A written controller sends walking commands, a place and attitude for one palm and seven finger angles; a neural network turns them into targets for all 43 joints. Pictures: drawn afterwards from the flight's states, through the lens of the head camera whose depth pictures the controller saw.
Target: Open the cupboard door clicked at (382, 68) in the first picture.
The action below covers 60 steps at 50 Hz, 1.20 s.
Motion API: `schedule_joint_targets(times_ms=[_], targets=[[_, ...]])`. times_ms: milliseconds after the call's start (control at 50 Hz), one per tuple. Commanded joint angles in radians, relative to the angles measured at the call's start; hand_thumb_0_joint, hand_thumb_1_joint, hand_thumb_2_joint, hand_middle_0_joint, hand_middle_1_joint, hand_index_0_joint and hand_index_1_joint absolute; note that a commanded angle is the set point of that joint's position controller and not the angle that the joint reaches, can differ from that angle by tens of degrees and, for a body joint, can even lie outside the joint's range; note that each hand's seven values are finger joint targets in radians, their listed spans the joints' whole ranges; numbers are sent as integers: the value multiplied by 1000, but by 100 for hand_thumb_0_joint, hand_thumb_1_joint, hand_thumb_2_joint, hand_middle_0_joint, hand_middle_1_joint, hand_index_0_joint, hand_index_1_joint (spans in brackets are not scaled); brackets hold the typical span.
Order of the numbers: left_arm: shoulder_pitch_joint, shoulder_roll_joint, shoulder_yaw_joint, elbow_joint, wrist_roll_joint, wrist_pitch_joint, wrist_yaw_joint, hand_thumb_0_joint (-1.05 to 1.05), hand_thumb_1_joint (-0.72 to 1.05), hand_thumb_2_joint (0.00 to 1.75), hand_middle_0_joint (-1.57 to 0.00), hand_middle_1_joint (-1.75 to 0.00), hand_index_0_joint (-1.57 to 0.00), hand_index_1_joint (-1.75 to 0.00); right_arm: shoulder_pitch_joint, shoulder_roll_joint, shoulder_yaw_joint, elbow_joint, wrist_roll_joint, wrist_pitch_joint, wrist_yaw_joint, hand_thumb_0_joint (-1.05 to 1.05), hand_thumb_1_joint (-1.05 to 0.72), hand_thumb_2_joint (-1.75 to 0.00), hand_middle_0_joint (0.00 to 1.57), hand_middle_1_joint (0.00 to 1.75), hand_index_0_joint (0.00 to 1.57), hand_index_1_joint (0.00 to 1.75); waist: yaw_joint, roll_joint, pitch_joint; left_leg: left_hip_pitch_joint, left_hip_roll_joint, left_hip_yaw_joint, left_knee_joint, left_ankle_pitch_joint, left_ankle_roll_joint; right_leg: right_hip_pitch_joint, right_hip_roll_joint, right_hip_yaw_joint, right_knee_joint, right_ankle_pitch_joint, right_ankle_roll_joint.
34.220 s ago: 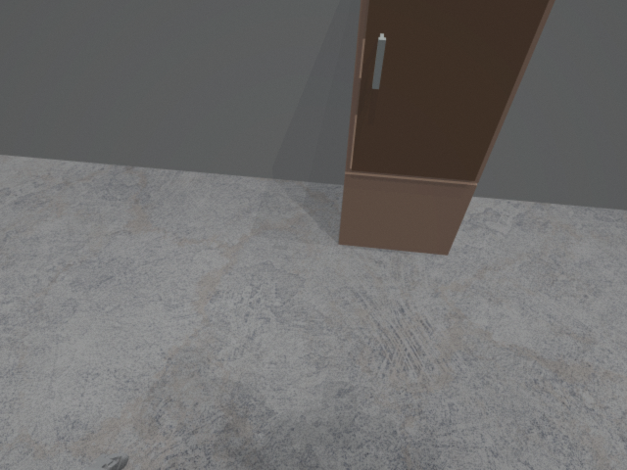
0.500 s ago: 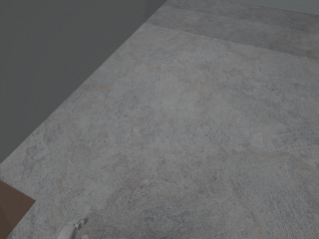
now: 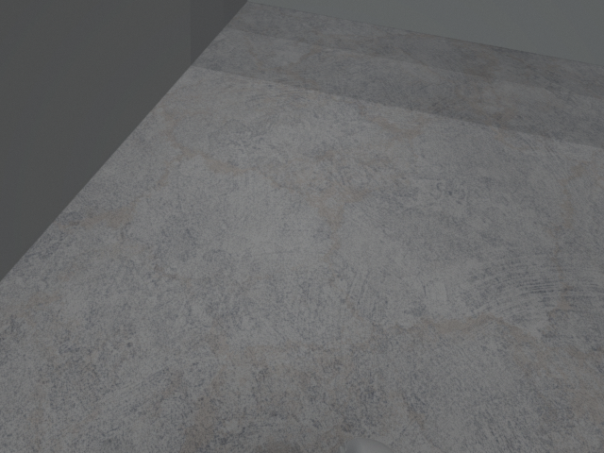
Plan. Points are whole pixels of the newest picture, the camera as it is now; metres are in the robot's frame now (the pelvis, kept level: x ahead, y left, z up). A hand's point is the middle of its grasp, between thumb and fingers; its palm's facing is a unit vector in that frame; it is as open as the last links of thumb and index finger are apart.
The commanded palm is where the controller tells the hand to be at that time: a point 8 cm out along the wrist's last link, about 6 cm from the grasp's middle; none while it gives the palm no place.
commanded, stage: walk to a spot facing it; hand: left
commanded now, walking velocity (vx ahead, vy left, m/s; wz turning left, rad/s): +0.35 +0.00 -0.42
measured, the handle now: out of the picture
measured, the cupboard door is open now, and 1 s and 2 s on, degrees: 42 42 42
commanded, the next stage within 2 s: turn to face it in 0.42 s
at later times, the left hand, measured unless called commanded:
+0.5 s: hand (249, 355) +0.29 +0.11 -0.17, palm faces -0.12 -0.97 -0.21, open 7.2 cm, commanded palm none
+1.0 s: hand (263, 263) +0.47 +0.11 -0.17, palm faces +0.10 -0.97 -0.21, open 7.4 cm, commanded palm none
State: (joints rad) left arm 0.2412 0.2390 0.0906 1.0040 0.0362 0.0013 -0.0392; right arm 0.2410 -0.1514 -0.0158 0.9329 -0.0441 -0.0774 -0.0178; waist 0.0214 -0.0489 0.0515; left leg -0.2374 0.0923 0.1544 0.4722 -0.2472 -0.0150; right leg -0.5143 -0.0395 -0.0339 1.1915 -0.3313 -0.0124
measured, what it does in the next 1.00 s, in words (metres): walks ahead: right foot, then left foot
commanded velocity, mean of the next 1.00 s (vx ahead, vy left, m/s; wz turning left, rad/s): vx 0.15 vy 0.00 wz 0.23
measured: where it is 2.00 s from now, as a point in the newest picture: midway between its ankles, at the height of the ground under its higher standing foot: (346, 371)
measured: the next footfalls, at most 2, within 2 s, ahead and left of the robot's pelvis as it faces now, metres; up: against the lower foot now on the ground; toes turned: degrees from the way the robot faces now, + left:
right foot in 0.22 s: +0.22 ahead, -0.15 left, +0.00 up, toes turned -13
left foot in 0.66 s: +0.47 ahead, +0.02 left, +0.00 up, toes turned +2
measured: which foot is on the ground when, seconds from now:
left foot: down 0.00-0.22, up 0.24-0.64, down 0.66-1.00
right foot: up 0.00-0.20, down 0.22-0.68, up 0.70-1.00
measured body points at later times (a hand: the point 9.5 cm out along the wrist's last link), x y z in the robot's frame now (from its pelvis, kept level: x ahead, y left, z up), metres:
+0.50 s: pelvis +0.23 -0.08 +0.00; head +0.26 -0.08 +0.45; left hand +0.29 +0.16 -0.15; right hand +0.24 -0.32 -0.15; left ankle +0.32 +0.07 -0.69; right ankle +0.18 -0.14 -0.74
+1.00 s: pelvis +0.38 -0.09 +0.00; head +0.42 -0.07 +0.45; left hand +0.47 +0.16 -0.15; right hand +0.44 -0.33 -0.15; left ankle +0.43 +0.02 -0.74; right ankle +0.39 -0.25 -0.69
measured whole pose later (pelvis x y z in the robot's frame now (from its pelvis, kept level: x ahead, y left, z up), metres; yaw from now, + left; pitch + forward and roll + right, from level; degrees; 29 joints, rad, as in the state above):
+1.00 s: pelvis +0.38 -0.09 +0.00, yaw +4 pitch +2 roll -2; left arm 0.13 0.19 0.07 0.94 0.02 0.03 0.01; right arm 0.22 -0.19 -0.05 0.99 -0.03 0.02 -0.01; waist -0.02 0.00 0.05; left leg -0.36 -0.02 -0.04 0.49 -0.16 0.03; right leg -0.46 -0.05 0.00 0.88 -0.41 0.07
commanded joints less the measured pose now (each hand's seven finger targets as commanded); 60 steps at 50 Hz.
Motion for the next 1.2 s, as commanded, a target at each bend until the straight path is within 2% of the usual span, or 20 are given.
schedule_joint_targets(times_ms=[0, 120, 160, 180, 200, 220, 260, 360, 540, 600, 620, 640, 660, 680, 780, 1020, 1040, 1080, 1120, 1180], targets=[[-62, -21, -19, -107, -5, -16, -21, 0, 90, 90, -20, -30, -20, -30, 134, -179, -50, 19, 11, -10, -4, 0, -90, -90, 20, 30, 20, 30, -37, 229, -49, 137, 210, -48, -242, 234, 97, -76, -59, -19, -236, 88, 12], [-143, 3, -14, -122, -3, -17, -22, 0, 90, 90, -20, -30, -20, -30, 154, -209, -59, 48, 2, 13, 9, 0, -90, -90, 20, 30, 20, 30, -40, 162, 19, 75, 244, -4, -227, 94, 94, 105, -16, -101, -512, 126, -9], [-22, 44, 0, -85, -3, -26, -15, 0, 90, 90, -20, -30, -20, -30, 135, -214, -55, 50, 6, 20, 11, 0, -90, -90, 20, 30, 20, 30, 32, 112, -24, 26, 209, 44, -31, 223, 62, 318, 21, -118, -604, 109, -39], [144, 100, 15, -29, 2, -38, -6, 0, 90, 90, -20, -30, -20, -30, 116, -195, -47, 45, 15, 18, 16, 0, -90, -90, 20, 30, 20, 30, 109, 17, -100, -89, 144, 100, 210, 276, 28, 561, -3, -50, -646, 58, -79], [299, 234, 52, 11, 6, -49, 13, 0, 90, 90, -20, -30, -20, -30, 108, -124, -30, 10, 35, 12, 25, 0, -90, -90, 20, 30, 20, 30, 170, -286, -205, -375, 1, 143, 578, -133, -20, 789, -293, 395, -788, -41, -181], [313, 279, 54, 16, -24, -46, 27, 0, 90, 90, -20, -30, -20, -30, 53, -143, -35, -21, 39, 12, 22, 0, -90, -90, 20, 30, 20, 30, 159, -299, -217, -481, -22, -18, 797, -375, -16, 768, -406, 630, -946, -2, -241], [157, 183, 28, -15, -29, -45, 42, 0, 90, 90, -20, -30, -20, -30, -4, -146, -49, -1, 32, 15, 21, 0, -90, -90, 20, 30, 20, 30, 85, -120, -67, -497, 64, -122, 833, -186, -17, 558, -346, 474, -951, 61, -219], [28, 78, -13, -24, -17, -76, 42, 0, 90, 90, -20, -30, -20, -30, 107, -73, -38, 77, 20, 52, 25, 0, -90, -90, 20, 30, 20, 30, -55, -54, -38, -273, 67, -93, 555, -54, -43, 308, -211, 140, -970, 345, -172], [131, 61, -29, 64, -20, -90, 50, 0, 90, 90, -20, -30, -20, -30, -91, -61, -28, 26, 32, 36, 36, 0, -90, -90, 20, 30, 20, 30, -11, -56, 8, -302, 3, -59, 210, 60, -10, 522, -221, 46, -904, 685, -142], [111, 65, -32, 69, -24, -83, 63, 0, 90, 90, -20, -30, -20, -30, 38, -88, -28, 78, 26, 30, 24, 0, -90, -90, 20, 30, 20, 30, -79, -35, -37, -87, -57, -46, 59, 194, 25, 514, -186, -58, -708, 850, -71], [119, 63, -32, 65, -28, -75, 65, 0, 90, 90, -20, -30, -20, -30, 129, -132, -37, 100, 21, 28, 19, 0, -90, -90, 20, 30, 20, 30, -108, 26, -103, 75, -37, -81, 38, 418, 52, 444, -147, -96, -550, 760, -26], [174, 37, -35, 51, -38, -67, 68, 0, 90, 90, -20, -30, -20, -30, 196, -209, -50, 105, 9, 27, 9, 0, -90, -90, 20, 30, 20, 30, -114, 194, -191, 278, 144, -319, 65, 713, 154, 237, -51, -130, -336, 403, 27], [194, 6, -49, 33, -47, -64, 67, 0, 90, 90, -20, -30, -20, -30, 246, -261, -59, 109, 17, 35, 0, 0, -90, -90, 20, 30, 20, 30, -114, 358, -252, 366, 329, -558, -4, 969, 287, 106, 40, -85, -49, -294, 41], [130, 34, -41, 2, -35, -51, 73, 0, 90, 90, -20, -30, -20, -30, 211, -259, -58, 103, 22, 49, -6, 0, -90, -90, 20, 30, 20, 30, -104, 237, -208, 245, 333, -558, -67, 796, 307, 97, 22, 20, 35, -316, 29], [52, 4, -21, -28, -19, -6, 53, 0, 90, 90, -20, -30, -20, -30, 11, -193, -45, 30, 23, 47, -16, 0, -90, -90, 20, 30, 20, 30, -14, 153, -97, -38, 169, -371, -155, 435, 182, 70, -31, 41, -51, -87, 71], [1, 36, -2, -123, -22, 11, 57, 0, 90, 90, -20, -30, -20, -30, -55, -253, -100, -42, 17, 99, 4, 0, -90, -90, 20, 30, 20, 30, -2, 214, -97, -167, 77, -484, -115, 59, 141, 296, 47, -6, -595, 8, 69], [42, 60, 4, -118, -22, 3, 61, 0, 90, 90, -20, -30, -20, -30, -71, -240, -99, -53, 24, 100, 6, 0, -90, -90, 20, 30, 20, 30, 22, 173, -111, -228, 39, -459, -53, 47, 108, 411, 23, 14, -741, 80, 63], [74, 227, 33, -133, 0, -12, 74, 0, 90, 90, -20, -30, -20, -30, -81, -135, -88, -93, 35, 97, 16, 0, -90, -90, 20, 30, 20, 30, 53, -284, -112, -459, -173, -156, 379, -320, -32, 516, -426, 443, -973, 81, -90], [-45, 187, 5, -167, -11, -8, 74, 0, 90, 90, -20, -30, -20, -30, -49, -161, -92, -88, 25, 106, 32, 0, -90, -90, 20, 30, 20, 30, -21, -117, -65, -392, -89, -199, 682, -277, -21, 331, -405, 287, -928, 204, -149], [-73, 109, -14, -172, -18, -18, 75, 0, 90, 90, -20, -30, -20, -30, -47, -156, -84, -56, 28, 122, 38, 0, -90, -90, 20, 30, 20, 30, -44, -193, -60, -406, -45, -152, 731, -174, -57, 402, -281, 61, -833, 572, -92]])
